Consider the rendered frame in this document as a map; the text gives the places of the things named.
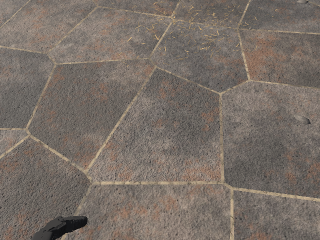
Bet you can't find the robot left hand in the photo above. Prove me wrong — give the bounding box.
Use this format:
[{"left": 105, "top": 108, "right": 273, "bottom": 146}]
[{"left": 30, "top": 216, "right": 88, "bottom": 240}]

